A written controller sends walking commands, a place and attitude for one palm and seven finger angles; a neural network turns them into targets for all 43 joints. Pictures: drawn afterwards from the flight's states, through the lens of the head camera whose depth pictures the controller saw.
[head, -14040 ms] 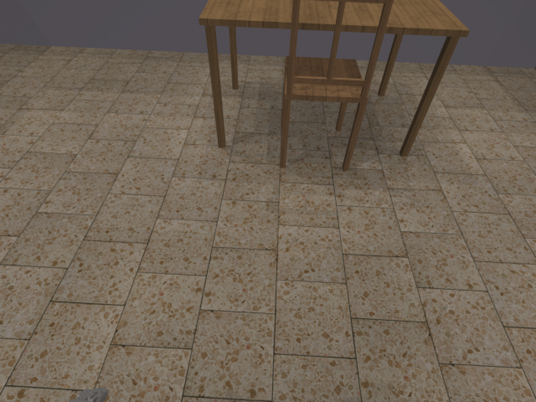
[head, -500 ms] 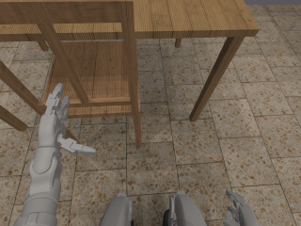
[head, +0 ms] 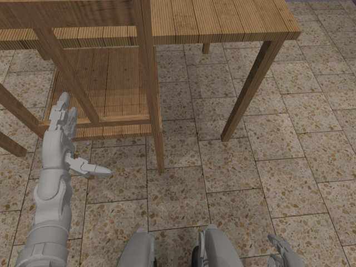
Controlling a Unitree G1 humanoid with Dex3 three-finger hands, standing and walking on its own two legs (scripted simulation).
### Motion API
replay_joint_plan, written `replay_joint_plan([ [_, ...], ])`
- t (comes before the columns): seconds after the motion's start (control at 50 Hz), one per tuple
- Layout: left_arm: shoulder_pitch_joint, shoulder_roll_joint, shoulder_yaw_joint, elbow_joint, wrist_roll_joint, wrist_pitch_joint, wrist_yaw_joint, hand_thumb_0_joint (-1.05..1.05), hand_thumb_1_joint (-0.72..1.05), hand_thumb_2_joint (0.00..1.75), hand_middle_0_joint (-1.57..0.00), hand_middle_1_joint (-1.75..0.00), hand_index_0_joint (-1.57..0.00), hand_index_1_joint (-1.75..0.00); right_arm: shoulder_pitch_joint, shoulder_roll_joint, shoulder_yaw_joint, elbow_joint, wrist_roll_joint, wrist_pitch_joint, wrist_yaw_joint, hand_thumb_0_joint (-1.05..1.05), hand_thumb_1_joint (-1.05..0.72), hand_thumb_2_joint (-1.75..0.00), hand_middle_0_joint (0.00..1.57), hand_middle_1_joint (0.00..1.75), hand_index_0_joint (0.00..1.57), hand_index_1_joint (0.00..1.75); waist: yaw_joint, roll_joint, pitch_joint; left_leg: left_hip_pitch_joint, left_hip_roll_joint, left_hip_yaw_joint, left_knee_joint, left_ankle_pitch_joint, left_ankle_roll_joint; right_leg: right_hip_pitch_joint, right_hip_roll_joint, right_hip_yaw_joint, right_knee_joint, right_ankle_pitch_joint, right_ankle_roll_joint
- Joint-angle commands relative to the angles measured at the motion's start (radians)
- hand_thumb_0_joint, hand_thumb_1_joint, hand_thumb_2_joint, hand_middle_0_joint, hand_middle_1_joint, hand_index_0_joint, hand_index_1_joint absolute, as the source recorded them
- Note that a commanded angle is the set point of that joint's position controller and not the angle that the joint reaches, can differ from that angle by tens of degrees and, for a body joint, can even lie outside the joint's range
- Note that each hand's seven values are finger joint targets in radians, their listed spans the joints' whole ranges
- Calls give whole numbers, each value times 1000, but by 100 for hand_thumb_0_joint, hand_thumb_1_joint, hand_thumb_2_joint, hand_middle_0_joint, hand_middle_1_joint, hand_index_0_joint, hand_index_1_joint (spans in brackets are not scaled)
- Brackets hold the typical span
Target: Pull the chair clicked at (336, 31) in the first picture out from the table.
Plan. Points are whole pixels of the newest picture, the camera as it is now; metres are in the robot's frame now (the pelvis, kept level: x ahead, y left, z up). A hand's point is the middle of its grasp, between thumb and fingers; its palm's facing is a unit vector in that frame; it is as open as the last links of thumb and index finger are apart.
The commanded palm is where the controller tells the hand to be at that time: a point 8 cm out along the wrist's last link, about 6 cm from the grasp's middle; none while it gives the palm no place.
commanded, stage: aim the fingers beside a spindle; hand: left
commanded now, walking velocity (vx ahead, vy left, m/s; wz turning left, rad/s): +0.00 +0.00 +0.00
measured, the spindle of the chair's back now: (75, 85) +0.51 +0.25 +0.04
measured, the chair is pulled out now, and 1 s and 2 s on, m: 0.00 0.00 0.00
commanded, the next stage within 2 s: push the fingers through the gap in 0.38 s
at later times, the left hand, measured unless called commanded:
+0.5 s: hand (82, 146) +0.37 +0.21 +0.02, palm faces +0.11 -0.99 -0.04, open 16.9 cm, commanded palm +0.34 +0.27 +0.02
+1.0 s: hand (82, 127) +0.41 +0.22 +0.02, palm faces +0.12 -0.99 -0.03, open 16.9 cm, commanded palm +0.39 +0.27 +0.02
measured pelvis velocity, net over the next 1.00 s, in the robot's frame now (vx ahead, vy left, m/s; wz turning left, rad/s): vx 0.00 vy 0.01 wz -0.01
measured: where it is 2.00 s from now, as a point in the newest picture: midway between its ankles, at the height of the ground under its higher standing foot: outside the picture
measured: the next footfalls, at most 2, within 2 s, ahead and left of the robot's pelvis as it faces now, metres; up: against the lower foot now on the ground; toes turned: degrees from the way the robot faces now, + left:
none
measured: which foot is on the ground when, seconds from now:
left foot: down 0.00-1.00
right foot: down 0.00-1.00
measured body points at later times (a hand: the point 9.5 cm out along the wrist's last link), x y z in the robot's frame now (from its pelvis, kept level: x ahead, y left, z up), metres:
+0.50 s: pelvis +0.00 +0.00 +0.00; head +0.12 +0.02 +0.43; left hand +0.36 +0.27 +0.02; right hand +0.13 -0.25 -0.11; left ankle +0.01 +0.11 -0.63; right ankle +0.04 -0.11 -0.63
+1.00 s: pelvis +0.00 +0.01 +0.00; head +0.13 +0.03 +0.43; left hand +0.40 +0.28 +0.02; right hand +0.10 -0.25 -0.12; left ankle +0.01 +0.11 -0.63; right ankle +0.04 -0.11 -0.63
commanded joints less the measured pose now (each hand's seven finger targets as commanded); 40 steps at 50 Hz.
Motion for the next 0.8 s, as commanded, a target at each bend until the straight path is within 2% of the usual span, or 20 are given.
replay_joint_plan([
  [0.0, -235, 194, 74, -119, -7, -55, 11, 0, -50, 30, -6, -8, -6, -8, 40, -157, -58, -101, 6, -26, -19, 0, -90, -90, 20, 30, 20, 30, -4, -5, -336, 122, -23, -32, -157, 235, 1, 293, 20, 54, -143, 181, 6],
  [0.02, -259, 185, 62, -143, -9, -66, 7, 0, -50, 30, -6, -8, -6, -8, 39, -155, -57, -106, 5, -29, -18, 0, -90, -90, 20, 30, 20, 30, -2, 17, -355, 138, -25, -33, -158, 244, 0, 294, 19, 53, -140, 187, 3],
  [0.08, -275, 217, 74, -224, -11, -100, -5, 0, -50, 30, -6, -8, -6, -8, 38, -152, -60, -110, 1, -33, -19, 0, -90, -90, 20, 30, 20, 30, 14, 80, -444, 212, -21, -33, -155, 322, -3, 324, 21, 55, -127, 250, -3],
  [0.1, -276, 202, 57, -236, -14, -103, -9, 0, -50, 30, -6, -8, -6, -8, 38, -151, -60, -109, 0, -34, -19, 0, -90, -90, 20, 30, 20, 30, 5, 74, -455, 228, -20, -34, -154, 340, -3, 327, 22, 54, -128, 265, -1],
  [0.12, -276, 210, 63, -248, -18, -105, -12, 0, -50, 30, -6, -8, -6, -8, 36, -151, -60, -106, 0, -36, -20, 0, -90, -90, 20, 30, 20, 30, 8, 85, -463, 233, -20, -32, -151, 347, -3, 335, 22, 57, -130, 273, 0],
  [0.18, -252, 209, 66, -186, -21, -87, -20, 0, -50, 30, -6, -8, -6, -8, 37, -154, -58, -94, 3, -33, -22, 0, -90, -90, 20, 30, 20, 30, -3, 54, -416, 202, -19, -39, -154, 320, -2, 318, 23, 52, -135, 252, 2],
  [0.26, -213, 205, 80, -100, -27, -51, -33, 0, -50, 30, -6, -8, -6, -8, 38, -158, -55, -98, 9, -27, -23, 0, -90, -90, 20, 30, 20, 30, -1, 11, -356, 141, -22, -36, -157, 271, 0, 309, 23, 51, -140, 220, 4],
  [0.3, -207, 199, 81, -113, -33, -49, -37, 0, -50, 30, -6, -8, -6, -8, 34, -157, -57, -105, 8, -26, -22, 0, -90, -90, 20, 30, 20, 30, 8, 33, -371, 151, -24, -32, -156, 287, -1, 314, 20, 51, -137, 235, 3],
  [0.36, -257, 209, 73, -204, -35, -73, -39, 0, -50, 30, -6, -8, -6, -8, 33, -156, -58, -113, 6, -32, -21, 0, -90, -90, 20, 30, 20, 30, 10, 72, -428, 207, -19, -39, -155, 336, -3, 314, 22, 49, -124, 264, -1],
  [0.4, -259, 197, 60, -246, -37, -87, -34, 0, -50, 30, -6, -8, -6, -8, 33, -152, -61, -111, 3, -36, -21, 0, -90, -90, 20, 30, 20, 30, 4, 81, -454, 240, -16, -39, -151, 364, -4, 314, 23, 49, -125, 281, 2],
  [0.42, -259, 212, 72, -254, -37, -92, -32, 0, -50, 30, -6, -8, -6, -8, 35, -154, -61, -107, 2, -38, -22, 0, -90, -90, 20, 30, 20, 30, 7, 70, -455, 239, -15, -42, -151, 369, -4, 323, 24, 49, -124, 285, 1],
  [0.46, -244, 229, 91, -217, -36, -89, -29, 0, -50, 30, -6, -8, -6, -8, 35, -156, -59, -99, 2, -37, -23, 0, -90, -90, 20, 30, 20, 30, 2, 55, -420, 210, -16, -44, -152, 342, -4, 308, 26, 46, -124, 261, 2],
  [0.52, -300, 214, 74, -157, -29, -74, -31, 0, -50, 30, -6, -8, -6, -8, 34, -157, -55, -86, 3, -36, -28, 0, -90, -90, 20, 30, 20, 30, -18, 44, -367, 168, -19, -46, -150, 275, -1, 272, 24, 46, -131, 202, 4],
  [0.56, -334, 245, 94, -118, -22, -66, -35, 0, -50, 30, -6, -8, -6, -8, 41, -163, -53, -84, 5, -34, -33, 0, -90, -90, 20, 30, 20, 30, -18, 45, -360, 161, -17, -50, -152, 260, -2, 260, 25, 45, -130, 183, 2],
  [0.6, -360, 241, 87, -124, -24, -61, -43, 0, -50, 30, -6, -8, -6, -8, 45, -164, -54, -85, 3, -35, -35, 0, -90, -90, 20, 30, 20, 30, -13, 69, -401, 192, -16, -51, -151, 278, -4, 255, 22, 45, -126, 190, 0],
  [0.62, -384, 225, 67, -132, -24, -61, -47, 0, -50, 30, -6, -8, -6, -8, 45, -164, -53, -85, 2, -36, -35, 0, -90, -90, 20, 30, 20, 30, -16, 101, -412, 218, -16, -53, -151, 300, -6, 243, 22, 43, -125, 203, -2],
  [0.66, -403, 227, 64, -147, -25, -62, -52, 0, -50, 30, -6, -8, -6, -8, 56, -165, -55, -79, 0, -38, -33, 0, -90, -90, 20, 30, 20, 30, -14, 116, -458, 272, -11, -63, -150, 358, -11, 239, 24, 34, -116, 230, -3],
  [0.68, -389, 244, 81, -147, -27, -61, -51, 0, -50, 30, -6, -8, -6, -8, 60, -168, -58, -79, 0, -37, -32, 0, -90, -90, 20, 30, 20, 30, -7, 113, -468, 287, -7, -64, -150, 381, -15, 239, 24, 32, -115, 243, -4],
  [0.72, -372, 234, 77, -136, -30, -53, -49, 0, -50, 30, -6, -8, -6, -8, 64, -166, -58, -79, -1, -34, -28, 0, -90, -90, 20, 30, 20, 30, -7, 97, -477, 283, -8, -63, -146, 407, -14, 254, 25, 31, -114, 268, -2],
  [0.78, -379, 253, 103, -31, -23, -32, -38, 0, -50, 30, -6, -8, -6, -8, 68, -168, -51, -70, 2, -21, -27, 0, -90, -90, 20, 30, 20, 30, -20, 29, -396, 185, -11, -58, -147, 326, -6, 255, 27, 34, -121, 229, 4],
])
